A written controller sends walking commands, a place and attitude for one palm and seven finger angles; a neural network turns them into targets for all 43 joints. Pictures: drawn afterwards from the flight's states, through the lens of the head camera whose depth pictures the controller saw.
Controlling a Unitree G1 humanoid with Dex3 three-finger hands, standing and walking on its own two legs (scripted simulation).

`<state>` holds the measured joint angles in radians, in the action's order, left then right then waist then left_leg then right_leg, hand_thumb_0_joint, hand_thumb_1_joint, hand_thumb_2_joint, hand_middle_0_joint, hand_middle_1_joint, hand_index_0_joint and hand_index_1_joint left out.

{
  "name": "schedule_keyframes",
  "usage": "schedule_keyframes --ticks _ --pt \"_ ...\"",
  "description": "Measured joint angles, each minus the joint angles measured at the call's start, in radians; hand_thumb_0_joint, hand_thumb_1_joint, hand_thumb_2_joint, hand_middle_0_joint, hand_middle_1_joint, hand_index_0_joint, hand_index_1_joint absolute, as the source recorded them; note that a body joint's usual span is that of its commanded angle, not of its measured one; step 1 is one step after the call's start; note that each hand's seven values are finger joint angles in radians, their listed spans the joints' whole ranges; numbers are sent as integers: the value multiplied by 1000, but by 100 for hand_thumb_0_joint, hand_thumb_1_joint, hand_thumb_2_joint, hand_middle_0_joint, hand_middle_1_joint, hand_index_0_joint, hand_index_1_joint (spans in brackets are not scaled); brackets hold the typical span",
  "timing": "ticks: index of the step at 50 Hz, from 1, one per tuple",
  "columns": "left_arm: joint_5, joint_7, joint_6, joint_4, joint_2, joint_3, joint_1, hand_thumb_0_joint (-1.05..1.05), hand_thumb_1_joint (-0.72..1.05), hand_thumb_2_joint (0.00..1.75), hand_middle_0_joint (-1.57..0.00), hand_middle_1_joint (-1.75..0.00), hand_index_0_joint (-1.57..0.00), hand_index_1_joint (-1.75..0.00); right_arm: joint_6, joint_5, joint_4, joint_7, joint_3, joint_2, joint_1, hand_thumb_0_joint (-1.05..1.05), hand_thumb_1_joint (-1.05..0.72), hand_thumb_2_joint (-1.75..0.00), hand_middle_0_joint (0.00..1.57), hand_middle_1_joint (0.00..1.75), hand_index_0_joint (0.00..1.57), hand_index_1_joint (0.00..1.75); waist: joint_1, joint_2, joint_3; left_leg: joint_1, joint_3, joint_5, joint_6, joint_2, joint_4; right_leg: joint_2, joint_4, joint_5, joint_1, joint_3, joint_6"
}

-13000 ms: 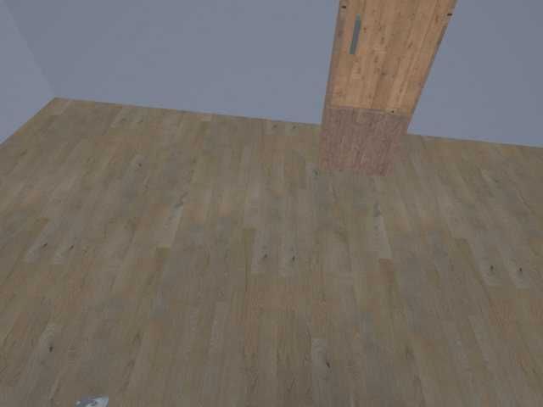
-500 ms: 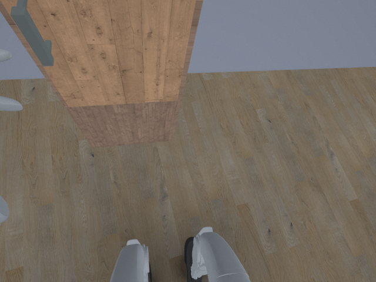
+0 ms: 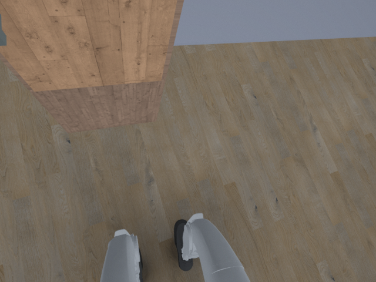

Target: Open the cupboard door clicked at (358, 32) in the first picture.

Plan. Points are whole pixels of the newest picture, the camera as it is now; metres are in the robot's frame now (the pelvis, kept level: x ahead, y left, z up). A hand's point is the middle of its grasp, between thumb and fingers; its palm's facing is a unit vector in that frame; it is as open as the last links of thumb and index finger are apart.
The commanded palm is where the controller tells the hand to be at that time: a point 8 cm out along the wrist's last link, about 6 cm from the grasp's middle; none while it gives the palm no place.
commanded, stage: move the hooked fingers beside the handle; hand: left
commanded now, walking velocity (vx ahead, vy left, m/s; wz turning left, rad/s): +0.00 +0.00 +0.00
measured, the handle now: out of the picture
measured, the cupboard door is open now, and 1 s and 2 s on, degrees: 0 0 0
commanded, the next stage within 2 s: slide the fingers in behind the handle in 0.54 s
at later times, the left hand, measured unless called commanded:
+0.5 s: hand out of the picture +0.51 +0.34 +0.07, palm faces +0.11 -0.99 -0.02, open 14.0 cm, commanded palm +0.50 +0.37 +0.07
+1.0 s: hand out of the picture +0.51 +0.32 +0.07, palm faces +0.09 -1.00 -0.01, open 14.0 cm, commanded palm +0.50 +0.34 +0.07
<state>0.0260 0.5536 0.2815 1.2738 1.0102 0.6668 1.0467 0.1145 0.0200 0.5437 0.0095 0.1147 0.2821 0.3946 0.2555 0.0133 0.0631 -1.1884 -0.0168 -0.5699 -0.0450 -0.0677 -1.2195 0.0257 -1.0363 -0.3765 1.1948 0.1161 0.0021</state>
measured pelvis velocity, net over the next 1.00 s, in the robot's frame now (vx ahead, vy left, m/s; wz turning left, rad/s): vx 0.00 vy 0.00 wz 0.02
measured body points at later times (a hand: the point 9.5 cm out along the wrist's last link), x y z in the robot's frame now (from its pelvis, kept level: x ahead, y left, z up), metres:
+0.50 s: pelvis +0.01 +0.01 +0.01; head +0.19 +0.07 +0.42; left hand +0.50 +0.40 +0.08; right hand +0.03 -0.26 -0.07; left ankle -0.02 +0.08 -0.64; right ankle +0.05 -0.13 -0.64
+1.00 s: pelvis +0.00 +0.00 +0.01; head +0.18 +0.06 +0.41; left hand +0.50 +0.37 +0.08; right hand +0.00 -0.27 -0.08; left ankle -0.02 +0.08 -0.64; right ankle +0.05 -0.13 -0.64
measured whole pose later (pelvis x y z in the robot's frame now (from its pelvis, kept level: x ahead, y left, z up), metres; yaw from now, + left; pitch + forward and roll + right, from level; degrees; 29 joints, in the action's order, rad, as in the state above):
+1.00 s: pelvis +0.00 +0.00 +0.01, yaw +1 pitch +28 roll -7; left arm 0.07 0.50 0.32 1.22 0.87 0.59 0.98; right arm 0.11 0.02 0.57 0.00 0.10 0.28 0.38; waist 0.23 0.01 0.08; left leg -1.13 -0.03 -0.56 -0.04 -0.06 -1.20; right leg 0.02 -1.02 -0.37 1.13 0.12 0.00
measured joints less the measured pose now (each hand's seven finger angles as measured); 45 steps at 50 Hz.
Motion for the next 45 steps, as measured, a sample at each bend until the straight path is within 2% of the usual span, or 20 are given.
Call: schedule_keyframes --ticks 3,12,19,27,35,41,45 --pt "7 2 0 -18 -13 8 -17 -1 -50 30 -30 -120 -30 -120 3 1 6 -8 -2 -7 2 0 -90 -90 21 30 21 30 -6 -2 3 10 -3 -2 -1 0 7 1 11 -1 -13 2 2" --pt "42 -1 2 -67 -85 -36 -74 -1 -50 30 -30 -120 -30 -120 12 0 13 -18 -16 -12 3 0 -90 -90 21 30 21 30 -27 -4 19 69 -10 0 -2 7 47 -2 55 -1 -79 8 6" --pt "38 -26 23 -65 -115 -38 -109 -1 -50 30 -30 -120 -30 -120 5 5 0 -18 -29 -5 -11 0 -90 -90 21 30 21 30 -29 -4 24 100 -7 -2 -3 6 57 -1 64 -3 -108 4 7" --pt "44 -24 48 -47 -119 -40 -110 -1 -50 30 -30 -120 -30 -120 -2 4 3 -14 -31 1 -21 0 -90 -90 21 30 21 30 -37 -5 16 109 -5 -1 -2 7 54 -1 56 -3 -113 1 5" --pt "39 -12 49 -16 -80 -32 -84 -1 -50 30 -30 -120 -30 -120 -10 1 8 -7 -25 4 -24 0 -90 -90 21 30 21 30 -31 -7 12 80 -8 -3 1 4 28 1 29 -5 -83 3 1" --pt "58 -2 47 -26 -97 -59 -65 -1 -50 30 -30 -120 -30 -120 -3 -4 22 -7 -20 3 -20 0 -90 -90 21 30 21 30 -38 -7 12 64 -11 2 3 6 19 -2 18 -3 -68 6 -2" --pt "48 -18 35 -33 -112 -66 -60 -1 -50 30 -30 -120 -30 -120 -3 -3 23 -7 -18 0 -19 0 -90 -90 21 30 21 30 -32 -6 14 57 -12 5 3 7 17 -3 16 0 -61 7 -2"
